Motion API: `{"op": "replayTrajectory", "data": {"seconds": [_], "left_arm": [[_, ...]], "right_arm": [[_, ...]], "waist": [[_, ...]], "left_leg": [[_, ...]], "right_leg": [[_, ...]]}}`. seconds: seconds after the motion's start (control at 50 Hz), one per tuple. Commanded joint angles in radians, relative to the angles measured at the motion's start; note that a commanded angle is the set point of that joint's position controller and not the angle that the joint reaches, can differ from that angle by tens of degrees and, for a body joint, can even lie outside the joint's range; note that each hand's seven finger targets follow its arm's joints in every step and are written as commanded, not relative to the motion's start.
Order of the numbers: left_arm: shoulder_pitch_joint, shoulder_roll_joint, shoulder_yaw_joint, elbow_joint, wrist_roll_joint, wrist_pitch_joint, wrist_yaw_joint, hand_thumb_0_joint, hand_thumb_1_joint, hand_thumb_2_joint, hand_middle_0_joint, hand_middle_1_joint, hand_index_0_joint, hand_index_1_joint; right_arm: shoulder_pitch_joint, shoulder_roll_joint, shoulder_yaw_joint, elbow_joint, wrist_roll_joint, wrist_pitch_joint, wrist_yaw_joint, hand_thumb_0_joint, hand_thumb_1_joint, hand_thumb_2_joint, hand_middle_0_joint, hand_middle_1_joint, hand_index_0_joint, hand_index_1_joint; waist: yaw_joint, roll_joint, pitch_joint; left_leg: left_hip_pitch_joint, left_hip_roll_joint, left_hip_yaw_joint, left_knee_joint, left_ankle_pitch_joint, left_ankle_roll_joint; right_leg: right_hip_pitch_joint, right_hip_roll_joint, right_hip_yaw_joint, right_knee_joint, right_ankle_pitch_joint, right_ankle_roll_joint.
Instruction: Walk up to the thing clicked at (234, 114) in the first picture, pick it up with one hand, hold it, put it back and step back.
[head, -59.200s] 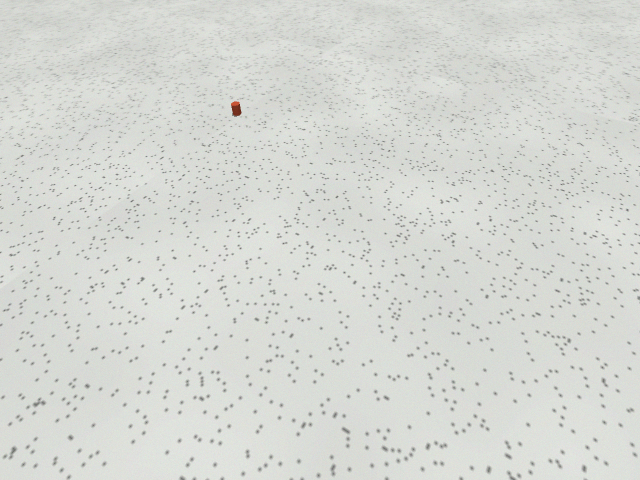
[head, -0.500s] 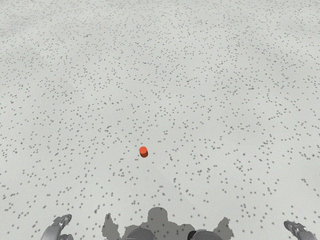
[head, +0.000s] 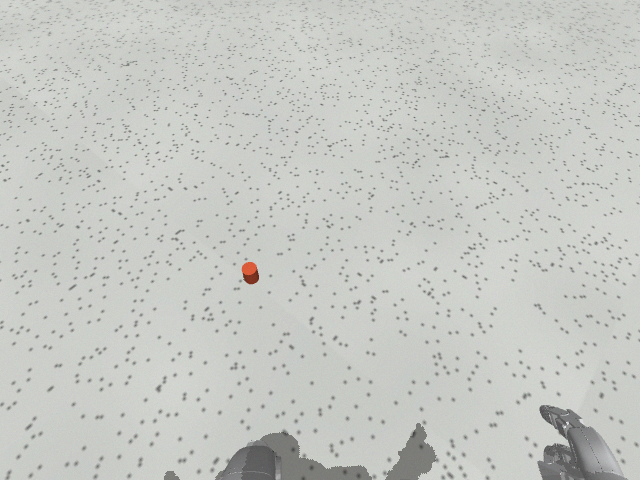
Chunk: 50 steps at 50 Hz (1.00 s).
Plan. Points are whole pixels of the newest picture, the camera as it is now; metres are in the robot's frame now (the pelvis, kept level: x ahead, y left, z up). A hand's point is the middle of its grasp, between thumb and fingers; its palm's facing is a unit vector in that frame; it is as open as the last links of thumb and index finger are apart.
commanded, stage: step back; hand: left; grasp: from above
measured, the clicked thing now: (250, 273) +0.76 +0.27 -0.72
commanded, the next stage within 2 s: stand in 2.00 s
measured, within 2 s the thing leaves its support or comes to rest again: neither
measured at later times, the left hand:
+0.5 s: hand out of the picture -0.03 +0.24 -0.13, palm faces +0.10 -0.93 -0.36, open 7.4 cm
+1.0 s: hand out of the picture -0.28 +0.19 -0.11, palm faces +0.07 -0.88 -0.47, open 7.4 cm
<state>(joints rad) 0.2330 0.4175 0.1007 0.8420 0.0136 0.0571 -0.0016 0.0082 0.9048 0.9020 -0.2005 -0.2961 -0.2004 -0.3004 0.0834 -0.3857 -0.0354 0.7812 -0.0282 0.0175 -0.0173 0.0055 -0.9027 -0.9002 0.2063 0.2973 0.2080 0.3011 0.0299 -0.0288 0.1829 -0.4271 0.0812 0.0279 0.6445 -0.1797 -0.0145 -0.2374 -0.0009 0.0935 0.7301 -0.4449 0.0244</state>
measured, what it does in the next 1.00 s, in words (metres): walks backwards: left foot, then right foot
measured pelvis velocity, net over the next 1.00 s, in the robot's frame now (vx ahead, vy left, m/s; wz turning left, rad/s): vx -0.32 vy -0.10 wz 0.06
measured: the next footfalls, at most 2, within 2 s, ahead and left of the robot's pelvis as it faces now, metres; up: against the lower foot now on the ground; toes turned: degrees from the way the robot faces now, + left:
left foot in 0.38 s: -0.10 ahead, +0.09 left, +0.00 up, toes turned +4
right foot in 0.74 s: -0.26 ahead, -0.20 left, +0.00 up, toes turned +7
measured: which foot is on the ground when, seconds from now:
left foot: down 0.00-0.04, up 0.06-0.36, down 0.38-0.78, up 0.80-1.00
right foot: down 0.00-0.40, up 0.42-0.72, down 0.74-1.00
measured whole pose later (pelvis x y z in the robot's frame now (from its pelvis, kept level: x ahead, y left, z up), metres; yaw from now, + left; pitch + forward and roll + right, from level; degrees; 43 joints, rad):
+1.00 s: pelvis -0.32 -0.10 +0.01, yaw +4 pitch -1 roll +2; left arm 0.25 0.36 0.07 0.88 0.05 0.02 0.01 0.01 0.90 0.90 -0.21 -0.30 -0.21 -0.30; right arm 0.19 -0.42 -0.05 0.87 -0.01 0.06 -0.01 0.01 -0.91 -0.90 0.20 0.30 0.20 0.30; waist 0.04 0.06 0.10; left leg -0.45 -0.08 -0.14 1.09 -0.44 -0.02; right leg -0.32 -0.03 0.01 0.64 -0.30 -0.01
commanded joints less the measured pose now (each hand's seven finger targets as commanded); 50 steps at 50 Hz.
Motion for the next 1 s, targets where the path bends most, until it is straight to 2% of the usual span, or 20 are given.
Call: {"op": "replayTrajectory", "data": {"seconds": [0.0, 0.02, 0.04, 0.06, 0.12, 0.22, 0.3, 0.34, 0.38, 0.4, 0.42, 0.48, 0.62, 0.72, 0.74, 0.76, 0.78, 0.8, 0.88, 0.98], "left_arm": [[0.146, 0.18, 0.06, -0.01, 0.025, -0.031, 0.001, 0.0, 0.9, 0.9, -0.2, -0.3, -0.2, -0.3], [0.137, 0.267, 0.085, -0.03, 0.039, -0.033, -0.001, 0.0, 0.9, 0.9, -0.2, -0.3, -0.2, -0.3], [0.03, 0.381, 0.097, -0.089, 0.038, -0.025, 0.003, 0.0, 0.9, 0.9, -0.2, -0.3, -0.2, -0.3], [-0.075, 0.358, 0.092, -0.122, 0.032, -0.032, 0.012, 0.0, 0.9, 0.9, -0.2, -0.3, -0.2, -0.3], [-0.178, 0.205, 0.057, -0.135, 0.031, -0.04, 0.019, 0.0, 0.9, 0.9, -0.2, -0.3, -0.2, -0.3], [-0.035, 0.171, 0.052, -0.134, 0.038, -0.035, 0.036, 0.0, 0.9, 0.9, -0.2, -0.3, -0.2, -0.3], [-0.064, 0.182, 0.045, -0.156, 0.016, -0.019, 0.041, 0.0, 0.9, 0.9, -0.2, -0.3, -0.2, -0.3], [-0.094, 0.166, 0.029, -0.17, 0.005, -0.001, 0.032, 0.0, 0.9, 0.9, -0.2, -0.3, -0.2, -0.3], [-0.069, 0.097, 0.014, -0.18, -0.009, 0.004, 0.028, 0.0, 0.9, 0.9, -0.2, -0.3, -0.2, -0.3], [-0.134, 0.153, 0.033, -0.18, 0.0, 0.005, 0.044, 0.0, 0.9, 0.9, -0.2, -0.3, -0.2, -0.3], [-0.152, 0.181, 0.041, -0.158, 0.005, 0.006, 0.045, 0.0, 0.9, 0.9, -0.2, -0.3, -0.2, -0.3], [-0.051, 0.155, 0.041, -0.117, -0.012, 0.01, 0.028, 0.0, 0.9, 0.9, -0.2, -0.3, -0.2, -0.3], [-0.034, 0.138, 0.026, -0.097, 0.004, -0.024, 0.023, 0.0, 0.9, 0.9, -0.2, -0.3, -0.2, -0.3], [0.094, 0.138, 0.028, 0.003, 0.008, -0.038, 0.021, 0.0, 0.9, 0.9, -0.2, -0.3, -0.2, -0.3], [0.102, 0.183, 0.041, 0.013, 0.022, -0.039, 0.021, 0.0, 0.9, 0.9, -0.2, -0.3, -0.2, -0.3], [0.11, 0.273, 0.064, -0.005, 0.037, -0.04, 0.022, 0.0, 0.9, 0.9, -0.2, -0.3, -0.2, -0.3], [0.011, 0.388, 0.081, -0.051, 0.042, -0.033, 0.025, 0.0, 0.9, 0.9, -0.2, -0.3, -0.2, -0.3], [-0.067, 0.358, 0.075, -0.077, 0.03, -0.039, 0.032, 0.0, 0.9, 0.9, -0.2, -0.3, -0.2, -0.3], [-0.132, 0.204, 0.043, -0.069, 0.032, -0.063, 0.036, 0.0, 0.9, 0.9, -0.2, -0.3, -0.2, -0.3], [0.009, 0.209, 0.057, -0.044, 0.044, -0.076, 0.033, 0.0, 0.9, 0.9, -0.2, -0.3, -0.2, -0.3]], "right_arm": [[0.01, -0.24, -0.081, -0.064, 0.02, 0.017, -0.011, 0.0, -0.9, -0.9, 0.2, 0.3, 0.2, 0.3], [0.015, -0.179, -0.065, -0.082, 0.028, 0.017, -0.012, 0.0, -0.9, -0.9, 0.2, 0.3, 0.2, 0.3], [-0.047, -0.197, -0.081, -0.092, 0.027, 0.016, -0.032, 0.0, -0.9, -0.9, 0.2, 0.3, 0.2, 0.3], [-0.014, -0.24, -0.099, -0.067, 0.029, 0.015, -0.033, 0.0, -0.9, -0.9, 0.2, 0.3, 0.2, 0.3], [0.097, -0.19, -0.07, 0.002, 0.036, 0.008, -0.02, 0.0, -0.9, -0.9, 0.2, 0.3, 0.2, 0.3], [0.09, -0.163, -0.049, -0.012, 0.026, -0.013, -0.025, 0.0, -0.9, -0.9, 0.2, 0.3, 0.2, 0.3], [0.17, -0.16, -0.058, 0.006, 0.007, -0.025, -0.021, 0.0, -0.9, -0.9, 0.2, 0.3, 0.2, 0.3], [0.216, -0.174, -0.073, 0.033, 0.001, -0.027, -0.019, 0.0, -0.9, -0.9, 0.2, 0.3, 0.2, 0.3], [0.138, -0.315, -0.103, 0.001, -0.018, -0.023, -0.017, 0.0, -0.9, -0.9, 0.2, 0.3, 0.2, 0.3], [0.146, -0.387, -0.111, -0.012, -0.015, -0.022, -0.013, 0.0, -0.9, -0.9, 0.2, 0.3, 0.2, 0.3], [0.113, -0.352, -0.109, -0.007, -0.015, -0.028, -0.02, 0.0, -0.9, -0.9, 0.2, 0.3, 0.2, 0.3], [0.012, -0.242, -0.075, -0.029, -0.012, -0.028, -0.028, 0.0, -0.9, -0.9, 0.2, 0.3, 0.2, 0.3], [0.073, -0.234, -0.078, -0.032, -0.008, -0.006, -0.021, 0.0, -0.9, -0.9, 0.2, 0.3, 0.2, 0.3], [0.02, -0.259, -0.077, -0.042, 0.01, 0.031, -0.002, 0.0, -0.9, -0.9, 0.2, 0.3, 0.2, 0.3], [0.0, -0.215, -0.065, -0.051, 0.015, 0.034, -0.001, 0.0, -0.9, -0.9, 0.2, 0.3, 0.2, 0.3], [-0.003, -0.15, -0.047, -0.081, 0.021, 0.029, -0.005, 0.0, -0.9, -0.9, 0.2, 0.3, 0.2, 0.3], [-0.041, -0.173, -0.067, -0.088, 0.015, 0.033, -0.024, 0.0, -0.9, -0.9, 0.2, 0.3, 0.2, 0.3], [-0.037, -0.219, -0.09, -0.07, 0.018, 0.036, -0.025, 0.0, -0.9, -0.9, 0.2, 0.3, 0.2, 0.3], [0.095, -0.175, -0.059, 0.021, 0.019, 0.027, -0.012, 0.0, -0.9, -0.9, 0.2, 0.3, 0.2, 0.3], [0.056, -0.179, -0.058, 0.02, 0.003, -0.001, 0.003, 0.0, -0.9, -0.9, 0.2, 0.3, 0.2, 0.3]], "waist": [[0.001, 0.132, -0.255], [0.009, -0.135, -0.204], [0.061, -0.303, -0.138], [0.009, -0.269, -0.053], [-0.072, -0.135, -0.074], [0.02, -0.173, -0.178], [-0.006, -0.195, -0.283], [-0.028, -0.113, -0.286], [0.008, 0.209, -0.254], [-0.062, 0.249, -0.241], [-0.059, 0.215, -0.181], [0.022, 0.138, -0.161], [-0.044, 0.21, -0.237], [0.004, 0.235, -0.325], [0.006, 0.137, -0.277], [0.017, -0.128, -0.224], [0.072, -0.271, -0.153], [0.031, -0.219, -0.062], [-0.051, -0.081, -0.106], [0.056, -0.162, -0.205]], "left_leg": [[0.033, 0.055, -0.144, -0.01, -0.032, 0.12], [-0.174, -0.103, -0.104, 0.17, -0.275, 0.048], [-0.1, -0.171, -0.128, 0.419, -0.445, 0.011], [-0.02, -0.112, -0.206, 0.535, -0.416, 0.011], [-0.066, -0.209, -0.189, 0.58, -0.283, 0.022], [-0.132, -0.173, -0.122, 0.315, -0.327, -0.009], [0.031, -0.1, -0.055, -0.076, -0.223, 0.019], [0.193, -0.1, -0.061, -0.26, 0.063, 0.037], [0.333, 0.223, -0.482, -0.277, 0.326, 0.194], [0.144, 0.33, -0.582, -0.28, 0.337, 0.318], [0.044, 0.333, -0.589, -0.308, 0.261, 0.338], [0.136, 0.151, -0.273, -0.242, 0.31, 0.224], [0.353, 0.175, -0.232, -0.151, 0.333, 0.279], [0.202, 0.087, -0.142, -0.035, 0.149, 0.174], [0.04, 0.027, -0.146, 0.039, -0.007, 0.121], [-0.173, -0.126, -0.12, 0.201, -0.276, 0.058], [-0.125, -0.168, -0.161, 0.428, -0.449, 0.005], [-0.06, -0.113, -0.237, 0.541, -0.43, 0.003], [-0.091, -0.203, -0.2, 0.576, -0.239, 0.01], [-0.161, -0.102, -0.135, 0.214, -0.32, -0.022]], "right_leg": [[0.134, -0.013, -0.014, -0.312, 0.175, -0.066], [0.119, -0.208, 0.305, -0.369, 0.107, -0.135], [-0.198, -0.403, 0.514, -0.482, 0.05, -0.309], [-0.349, -0.432, 0.523, -0.511, 0.053, -0.321], [-0.171, -0.198, 0.109, -0.328, 0.424, -0.204], [0.169, -0.189, 0.098, -0.233, 0.585, -0.213], [0.239, -0.231, 0.113, -0.098, 0.706, -0.204], [0.101, -0.174, 0.069, -0.021, 0.557, -0.144], [-0.27, 0.066, -0.055, 0.217, -0.07, -0.06], [-0.19, 0.071, 0.06, 0.385, -0.251, -0.046], [-0.166, 0.063, 0.111, 0.497, -0.209, -0.049], [-0.257, 0.108, 0.129, 0.582, -0.049, -0.05], [-0.203, 0.028, 0.002, 0.178, -0.083, 0.015], [0.088, 0.031, -0.138, -0.317, 0.179, -0.04], [0.115, -0.019, -0.017, -0.291, 0.171, -0.062], [0.101, -0.217, 0.288, -0.359, 0.119, -0.13], [-0.19, -0.436, 0.532, -0.47, 0.087, -0.318], [-0.357, -0.471, 0.544, -0.513, 0.048, -0.339], [-0.124, -0.173, 0.078, -0.29, 0.353, -0.163], [0.217, -0.227, 0.192, -0.33, -0.09, -0.209]]}}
